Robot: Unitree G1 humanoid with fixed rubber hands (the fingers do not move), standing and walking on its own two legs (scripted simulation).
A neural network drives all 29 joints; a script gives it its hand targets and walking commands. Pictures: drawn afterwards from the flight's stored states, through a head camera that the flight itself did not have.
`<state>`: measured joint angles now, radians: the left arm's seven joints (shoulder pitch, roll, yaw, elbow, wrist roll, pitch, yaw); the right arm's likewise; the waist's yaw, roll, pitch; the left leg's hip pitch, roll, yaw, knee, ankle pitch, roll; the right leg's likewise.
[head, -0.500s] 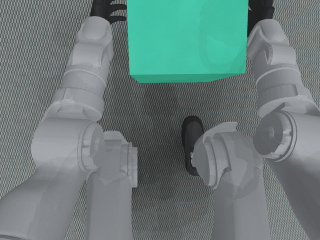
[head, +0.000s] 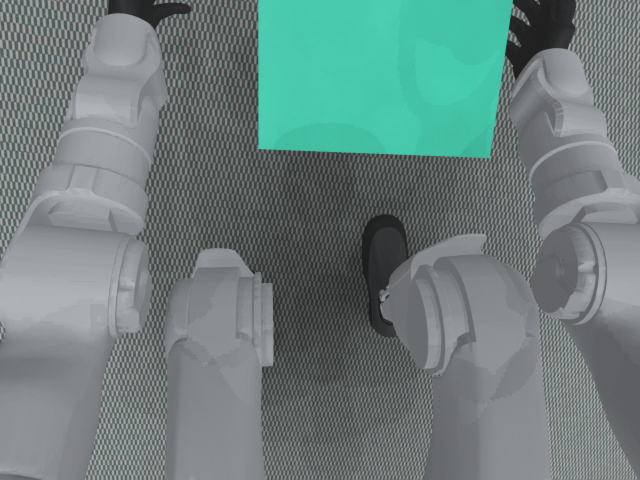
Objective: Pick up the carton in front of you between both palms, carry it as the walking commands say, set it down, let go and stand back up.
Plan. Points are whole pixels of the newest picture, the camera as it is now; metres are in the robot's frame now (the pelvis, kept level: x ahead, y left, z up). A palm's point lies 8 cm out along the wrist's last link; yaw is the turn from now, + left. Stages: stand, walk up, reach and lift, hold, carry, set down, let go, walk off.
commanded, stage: set down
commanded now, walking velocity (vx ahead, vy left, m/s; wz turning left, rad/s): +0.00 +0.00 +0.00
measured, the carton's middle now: (358, 59) +0.50 -0.07 -0.25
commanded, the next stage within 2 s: let go in 1.08 s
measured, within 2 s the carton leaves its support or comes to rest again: neither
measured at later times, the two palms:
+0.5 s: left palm out of the picture +0.56 +0.13 -0.03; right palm out of the picture +0.49 -0.25 -0.04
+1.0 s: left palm out of the picture +0.56 +0.14 +0.12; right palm out of the picture +0.49 -0.26 +0.11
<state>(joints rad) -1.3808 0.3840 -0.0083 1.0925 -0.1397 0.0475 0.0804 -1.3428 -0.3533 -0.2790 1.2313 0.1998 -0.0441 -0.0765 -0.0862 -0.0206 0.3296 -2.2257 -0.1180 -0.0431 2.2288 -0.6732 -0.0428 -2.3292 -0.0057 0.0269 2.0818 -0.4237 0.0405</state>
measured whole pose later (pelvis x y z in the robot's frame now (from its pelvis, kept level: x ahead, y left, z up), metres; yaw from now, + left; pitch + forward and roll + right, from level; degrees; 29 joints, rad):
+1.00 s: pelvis +0.04 -0.01 +0.21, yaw +0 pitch +47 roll +1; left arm -1.07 0.29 0.20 0.87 -0.01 0.15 0.00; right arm -0.92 -0.19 -0.33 0.72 0.05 0.13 -0.05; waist -0.09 0.02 -0.12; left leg -1.73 -0.06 -0.04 1.43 -0.52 -0.02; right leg -1.83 0.01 0.04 1.35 -0.33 0.02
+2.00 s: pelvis +0.13 +0.00 +0.40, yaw -2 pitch +2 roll -1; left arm 0.20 0.20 0.06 0.47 0.01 0.03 -0.05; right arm 0.25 -0.22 -0.03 0.41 0.02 0.05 0.07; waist -0.01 0.02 0.05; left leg -0.17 -0.01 -0.06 0.45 -0.32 0.00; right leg -0.28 0.02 0.04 0.42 -0.19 0.01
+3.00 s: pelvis +0.14 -0.02 +0.40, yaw -1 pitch -1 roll +0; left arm 0.15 0.33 0.03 0.84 0.03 0.00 0.02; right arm 0.22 -0.36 -0.02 0.76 -0.04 0.01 -0.03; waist 0.00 0.04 0.02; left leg -0.10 0.00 -0.09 0.47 -0.35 -0.02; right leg -0.22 0.02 0.00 0.50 -0.26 -0.01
